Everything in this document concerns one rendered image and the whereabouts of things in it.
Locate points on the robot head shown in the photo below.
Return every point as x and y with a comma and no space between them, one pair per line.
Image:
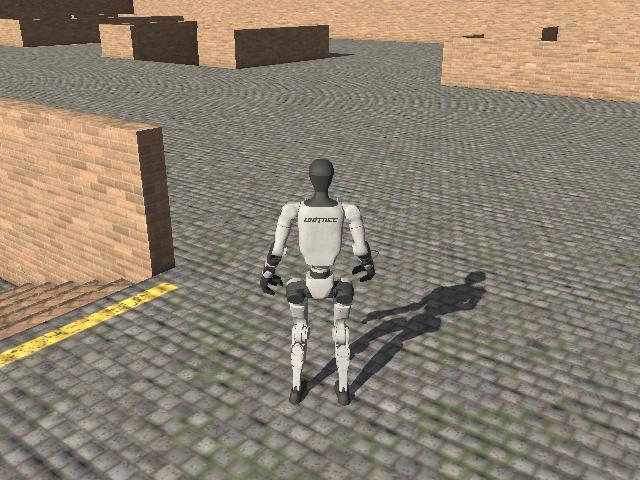
321,172

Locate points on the left robot forearm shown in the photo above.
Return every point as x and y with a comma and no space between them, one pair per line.
271,263

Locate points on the robot left upper arm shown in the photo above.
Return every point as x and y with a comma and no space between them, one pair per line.
288,212

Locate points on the left robot shin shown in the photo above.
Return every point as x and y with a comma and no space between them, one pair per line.
298,356

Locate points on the robot right upper arm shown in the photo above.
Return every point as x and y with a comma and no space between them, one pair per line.
352,213

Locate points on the right robot forearm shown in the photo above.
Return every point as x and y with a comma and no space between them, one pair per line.
366,260

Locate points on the right robot hand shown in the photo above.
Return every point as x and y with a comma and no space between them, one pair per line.
370,273

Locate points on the left robot hand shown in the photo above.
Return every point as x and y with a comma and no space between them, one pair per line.
273,281

